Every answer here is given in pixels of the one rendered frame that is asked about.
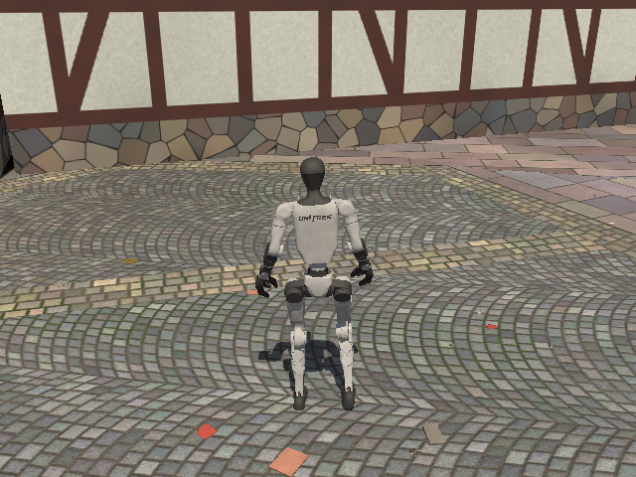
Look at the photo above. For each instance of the right robot upper arm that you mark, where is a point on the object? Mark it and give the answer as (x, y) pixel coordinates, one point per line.
(346, 209)

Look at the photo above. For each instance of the robot left forearm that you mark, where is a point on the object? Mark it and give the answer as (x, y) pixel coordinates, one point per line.
(267, 264)

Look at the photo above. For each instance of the left robot thigh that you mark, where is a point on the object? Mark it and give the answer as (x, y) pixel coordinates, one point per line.
(295, 300)

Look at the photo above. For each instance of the left robot hand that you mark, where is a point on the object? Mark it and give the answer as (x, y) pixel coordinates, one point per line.
(260, 283)

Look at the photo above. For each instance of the left robot upper arm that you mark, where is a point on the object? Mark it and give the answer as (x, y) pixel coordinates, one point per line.
(283, 212)

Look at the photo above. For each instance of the robot right forearm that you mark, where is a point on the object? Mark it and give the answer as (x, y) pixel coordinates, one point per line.
(363, 258)

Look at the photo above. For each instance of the right robot hand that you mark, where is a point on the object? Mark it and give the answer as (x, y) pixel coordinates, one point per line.
(369, 275)

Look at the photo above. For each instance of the robot torso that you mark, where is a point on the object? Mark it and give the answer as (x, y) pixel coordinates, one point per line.
(316, 236)

